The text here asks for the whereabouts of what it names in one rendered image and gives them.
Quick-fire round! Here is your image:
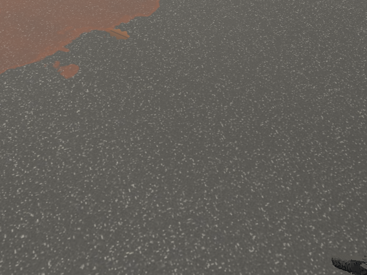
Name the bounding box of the robot right hand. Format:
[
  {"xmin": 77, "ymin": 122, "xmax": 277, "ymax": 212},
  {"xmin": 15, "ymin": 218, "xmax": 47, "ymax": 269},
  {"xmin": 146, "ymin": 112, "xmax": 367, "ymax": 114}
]
[{"xmin": 331, "ymin": 255, "xmax": 367, "ymax": 275}]

